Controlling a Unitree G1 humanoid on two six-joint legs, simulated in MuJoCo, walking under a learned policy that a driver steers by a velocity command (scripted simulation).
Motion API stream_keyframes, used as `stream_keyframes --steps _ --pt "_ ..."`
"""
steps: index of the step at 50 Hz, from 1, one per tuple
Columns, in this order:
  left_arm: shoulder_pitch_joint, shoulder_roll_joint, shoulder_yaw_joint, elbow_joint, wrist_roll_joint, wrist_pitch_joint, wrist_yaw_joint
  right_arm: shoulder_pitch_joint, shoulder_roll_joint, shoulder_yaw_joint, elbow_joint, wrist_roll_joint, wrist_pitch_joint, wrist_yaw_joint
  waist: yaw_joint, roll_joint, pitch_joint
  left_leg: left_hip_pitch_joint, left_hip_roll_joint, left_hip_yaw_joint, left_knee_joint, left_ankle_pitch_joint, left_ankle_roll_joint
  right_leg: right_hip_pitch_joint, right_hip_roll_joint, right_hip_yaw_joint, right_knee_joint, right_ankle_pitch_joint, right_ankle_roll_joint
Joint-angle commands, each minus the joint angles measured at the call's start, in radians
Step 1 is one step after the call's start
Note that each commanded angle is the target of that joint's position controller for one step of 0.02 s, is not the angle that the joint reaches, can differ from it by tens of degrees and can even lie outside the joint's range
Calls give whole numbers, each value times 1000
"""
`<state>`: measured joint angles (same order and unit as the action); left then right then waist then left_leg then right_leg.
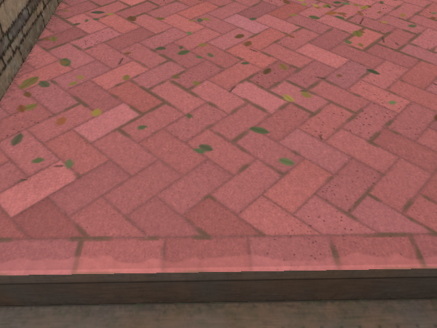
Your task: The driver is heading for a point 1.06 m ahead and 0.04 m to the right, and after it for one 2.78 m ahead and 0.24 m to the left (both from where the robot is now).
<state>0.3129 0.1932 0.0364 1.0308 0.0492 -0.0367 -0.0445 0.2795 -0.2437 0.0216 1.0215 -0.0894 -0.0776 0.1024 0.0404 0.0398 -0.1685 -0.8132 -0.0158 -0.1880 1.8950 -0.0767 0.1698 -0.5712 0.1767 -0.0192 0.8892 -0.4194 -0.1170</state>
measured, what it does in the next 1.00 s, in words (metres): climbs: left foot 0.15 m higher, then right foot 0.15 m higher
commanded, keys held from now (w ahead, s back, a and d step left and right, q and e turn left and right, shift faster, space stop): w+e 0.32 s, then w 0.48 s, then w+q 0.20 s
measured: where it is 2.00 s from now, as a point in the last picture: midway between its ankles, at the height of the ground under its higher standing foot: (253, 132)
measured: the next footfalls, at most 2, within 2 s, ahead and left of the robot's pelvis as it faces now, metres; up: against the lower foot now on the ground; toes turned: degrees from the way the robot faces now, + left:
left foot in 0.28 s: +0.37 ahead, +0.15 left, +0.15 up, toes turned -7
right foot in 0.92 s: +0.69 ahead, -0.19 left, +0.30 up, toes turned -24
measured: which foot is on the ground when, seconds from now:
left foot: up 0.00-0.26, down 0.28-0.96, up 0.98-1.00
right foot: down 0.00-0.28, up 0.30-0.90, down 0.92-1.00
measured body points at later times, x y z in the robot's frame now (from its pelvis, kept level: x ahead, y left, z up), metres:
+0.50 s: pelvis +0.29 +0.08 +0.16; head +0.27 +0.09 +0.61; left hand +0.47 +0.29 +0.04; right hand +0.23 -0.16 +0.01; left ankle +0.33 +0.16 -0.53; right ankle +0.26 -0.08 -0.36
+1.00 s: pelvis +0.57 -0.05 +0.23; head +0.59 -0.04 +0.68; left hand +0.89 -0.01 +0.18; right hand +0.39 -0.15 +0.09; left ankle +0.37 +0.16 -0.45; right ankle +0.66 -0.17 -0.38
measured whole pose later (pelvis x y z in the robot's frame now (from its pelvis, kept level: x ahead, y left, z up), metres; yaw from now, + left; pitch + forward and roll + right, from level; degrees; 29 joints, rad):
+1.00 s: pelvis +0.57 -0.05 +0.23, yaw -15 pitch +7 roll -4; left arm -0.20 0.09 -0.06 0.78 0.04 -0.03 -0.08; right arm 0.60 -0.06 0.03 1.18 -0.08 -0.13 0.11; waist -0.10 0.05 -0.11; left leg -0.05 0.14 -0.03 0.68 -0.16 0.05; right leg -0.93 -0.05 -0.21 1.26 -0.44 -0.09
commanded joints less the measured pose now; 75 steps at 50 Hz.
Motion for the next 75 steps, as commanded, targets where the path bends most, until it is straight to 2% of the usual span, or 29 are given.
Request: stream_keyframes --steps 1,5,7,9,11,13,14,15,16,17,18,20,22,29,36,41,44,46,47,48,49,50,52,55,56,64,68,72,75 --pt "-78 -58 -41 14 3 -40 -27 -59 49 23 -111 15 21 -21 -117 14 112 -394 27 88 109 -72 31 79 -193 333 -454 248 -165" --pt "164 -12 -54 76 60 -80 14 -228 54 39 -202 55 2 -71 -38 -152 95 -449 29 147 292 -279 -34 71 -187 404 -511 208 -146" --pt "282 -4 -57 126 80 -76 -6 -462 11 45 -314 27 -2 -88 13 -18 115 -595 79 112 -27 -329 -15 266 -235 468 -488 167 -99" --pt "112 33 -46 32 23 -76 -31 -618 29 61 -392 31 24 -100 -27 -12 127 -169 128 222 -523 -412 -68 -36 -258 420 -696 144 -115" --pt "68 107 -37 -38 -24 -90 -46 -533 110 77 -385 57 41 -71 -70 -178 132 249 62 331 -415 -272 -153 -268 -333 456 -773 434 -166" --pt "84 194 2 -66 -62 -110 -37 -385 -35 21 -323 63 44 -58 -136 -116 31 299 -61 362 -737 -283 -134 133 -305 364 -566 1238 -103" --pt "105 196 21 -56 -32 -118 -51 -209 -132 -20 -276 60 22 -76 -167 -120 -61 479 -20 197 -877 -140 -69 220 -249 335 -291 1382 -38" --pt "205 22 -6 -84 6 -126 -53 38 -176 -36 -219 40 1 -89 -175 188 -371 982 221 -328 -1060 -23 163 -145 -87 318 82 867 -3" --pt "162 -24 -13 -63 -5 -106 -65 248 -216 -40 -170 19 11 -97 -253 340 -394 1013 432 -882 -1407 -352 251 -360 -2 360 598 174 12" --pt "50 -3 6 -45 -17 -87 -67 256 -202 -39 -103 19 -6 -102 -253 230 -35 759 354 -860 -1500 -900 135 -587 -58 375 852 333 -7" --pt "69 1 7 -1 -21 -77 -54 85 -194 -50 -88 49 -15 -92 -148 193 123 502 342 -644 -1470 -933 106 -580 -123 273 896 418 -17" --pt "31 -11 -3 -7 11 -60 -32 -61 55 -4 -51 48 0 -85 -51 -55 60 356 329 -345 -1416 -590 99 -458 -163 229 949 457 -58" --pt "-27 -56 -23 -19 9 -35 -35 -130 166 16 -23 51 -3 -108 5 -24 86 310 271 -197 -1471 -415 62 -479 -192 236 931 436 -91" --pt "-249 39 -31 -93 9 -37 -65 71 90 9 31 -28 -32 -62 -53 8 134 507 225 137 -1651 -104 62 -672 -212 167 767 558 -72" --pt "-470 -54 -101 -228 -21 -20 -21 403 141 45 198 -78 -9 -66 -133 16 205 896 292 127 -1690 2 90 -1141 -258 64 1093 306 -161" --pt "-840 -103 -136 -423 -11 60 -58 483 151 65 225 -43 -11 -18 -153 66 227 530 276 247 -1923 60 66 -591 -327 -83 616 317 -122" --pt "-700 -33 -88 -379 9 67 -70 421 47 51 167 36 -63 -4 -49 132 162 672 295 286 -1797 819 78 -278 -189 -196 464 81 -55" --pt "-568 -19 -68 -328 -3 33 -57 415 -73 -2 158 40 -70 -9 2 181 99 871 332 279 -1628 1366 19 -103 -148 -183 233 79 -71" --pt "-389 11 -63 -283 -13 11 -37 433 -85 -30 142 4 -74 -12 21 132 -83 708 294 258 -1432 1370 -53 285 -207 -58 302 468 -130" --pt "-243 35 -64 -257 -43 0 -30 484 -25 -19 139 -11 -79 4 53 35 -250 389 209 189 -1208 1024 -73 644 -306 206 138 333 -177" --pt "14 77 -39 -155 -10 5 -10 418 71 -11 113 -13 -66 16 141 -124 -290 157 90 113 -952 203 -83 842 -442 505 -152 233 -211" --pt "200 156 -6 -66 4 -3 -11 328 93 -28 110 42 -49 34 164 -170 -231 95 16 9 -429 -58 -85 667 -537 775 -373 56 -252" --pt "51 149 12 -35 8 -41 15 199 112 -52 81 53 -67 12 73 -119 29 -4 70 -23 -76 3 -66 270 -508 538 -370 -45 -187" --pt "-176 -125 -51 -41 -13 -48 7 58 153 -37 10 40 -55 -18 -73 33 47 -60 111 -14 33 -21 35 128 -536 351 -436 115 -131" --pt "-184 -148 -59 -37 -3 -61 10 29 151 -38 -15 35 -38 -23 -116 39 73 -67 129 0 -52 21 55 99 -524 272 -474 177 -100" --pt "-154 36 -21 -61 61 -111 50 -264 32 -60 -124 54 -40 23 -75 -69 124 93 148 148 -840 114 -46 285 -363 -288 -711 569 -31" --pt "29 97 6 11 36 -119 6 -345 44 -62 -169 48 12 -5 -32 -94 198 66 128 173 -1119 45 -86 603 -486 -251 -715 799 -86" --pt "74 99 28 0 10 -93 27 -394 33 -78 -177 27 14 -31 -27 -87 220 75 70 210 -1277 -73 -89 842 -536 -250 -675 840 -79" --pt "51 97 39 -30 10 -66 46 -343 -34 -111 -164 66 -23 -56 -61 -98 144 347 -48 284 -1387 49 -23 804 -465 -305 -495 1018 -28"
